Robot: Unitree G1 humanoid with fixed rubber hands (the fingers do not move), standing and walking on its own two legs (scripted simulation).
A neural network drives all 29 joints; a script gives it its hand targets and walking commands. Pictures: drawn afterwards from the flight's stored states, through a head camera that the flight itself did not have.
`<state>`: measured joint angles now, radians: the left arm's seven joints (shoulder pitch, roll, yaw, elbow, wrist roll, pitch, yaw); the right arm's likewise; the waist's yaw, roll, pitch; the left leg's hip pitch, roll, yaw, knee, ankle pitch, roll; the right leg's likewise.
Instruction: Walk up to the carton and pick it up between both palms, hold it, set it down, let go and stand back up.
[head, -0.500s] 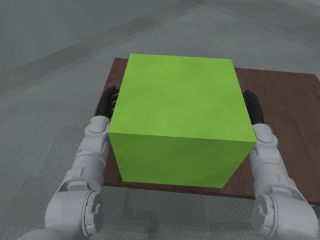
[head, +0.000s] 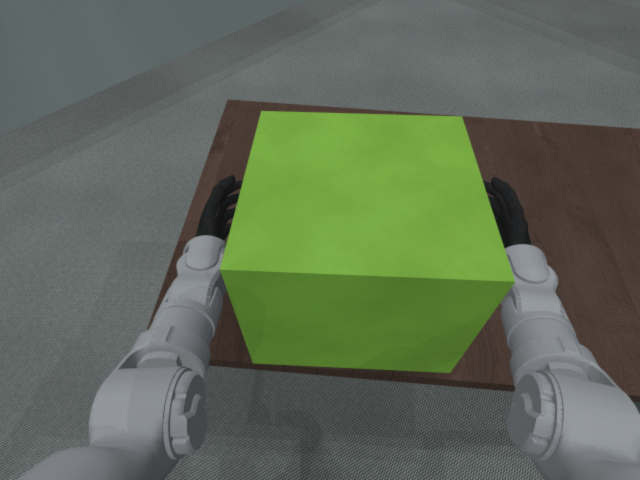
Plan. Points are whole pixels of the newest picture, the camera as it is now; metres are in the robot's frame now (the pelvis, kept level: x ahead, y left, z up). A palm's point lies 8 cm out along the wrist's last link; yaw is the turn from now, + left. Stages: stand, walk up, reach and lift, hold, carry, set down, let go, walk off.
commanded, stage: set down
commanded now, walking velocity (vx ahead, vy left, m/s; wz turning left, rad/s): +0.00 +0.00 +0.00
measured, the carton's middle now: (355, 242) +0.43 -0.04 +0.00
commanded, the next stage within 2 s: none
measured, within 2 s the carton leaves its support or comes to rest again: rests again in 0.74 s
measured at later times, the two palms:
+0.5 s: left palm (217, 239) +0.41 +0.15 +0.03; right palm (506, 247) +0.40 -0.24 +0.05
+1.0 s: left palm (220, 240) +0.41 +0.15 +0.02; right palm (505, 256) +0.39 -0.24 +0.03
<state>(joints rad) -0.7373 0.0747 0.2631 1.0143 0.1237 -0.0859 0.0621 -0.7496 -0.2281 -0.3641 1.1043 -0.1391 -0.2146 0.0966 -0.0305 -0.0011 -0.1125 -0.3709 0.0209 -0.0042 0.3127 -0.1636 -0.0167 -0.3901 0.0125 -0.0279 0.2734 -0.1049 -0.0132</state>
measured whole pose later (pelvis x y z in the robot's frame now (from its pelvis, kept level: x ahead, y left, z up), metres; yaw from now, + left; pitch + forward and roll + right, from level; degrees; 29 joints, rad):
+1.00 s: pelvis -0.01 +0.00 +0.00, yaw +0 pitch +16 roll +0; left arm -0.79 0.08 0.35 1.17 0.18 -0.30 0.04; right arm -0.76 -0.20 -0.46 1.16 -0.22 -0.36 0.09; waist -0.04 0.01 -0.11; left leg -0.44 0.02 0.02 0.31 -0.15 -0.01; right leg -0.48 0.00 -0.03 0.30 -0.10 -0.01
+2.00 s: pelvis -0.01 +0.00 -0.01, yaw -3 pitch +22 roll +0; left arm -0.85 0.14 0.15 1.34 -0.02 -0.34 0.12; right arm -0.86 -0.28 -0.16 1.40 0.07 -0.38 0.06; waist 0.00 -0.01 -0.19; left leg -0.61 0.05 0.06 0.44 -0.20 -0.02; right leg -0.64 0.02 -0.02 0.39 -0.12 -0.02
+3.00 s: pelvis -0.04 -0.01 -0.03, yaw -1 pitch +20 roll +0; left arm -0.66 0.26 -0.11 1.15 -0.30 -0.34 0.06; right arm -0.67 -0.48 0.12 1.25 0.51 -0.35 0.14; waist 0.00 -0.01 -0.20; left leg -0.72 0.04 0.01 0.62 -0.24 -0.02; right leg -0.75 0.01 -0.03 0.59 -0.18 -0.03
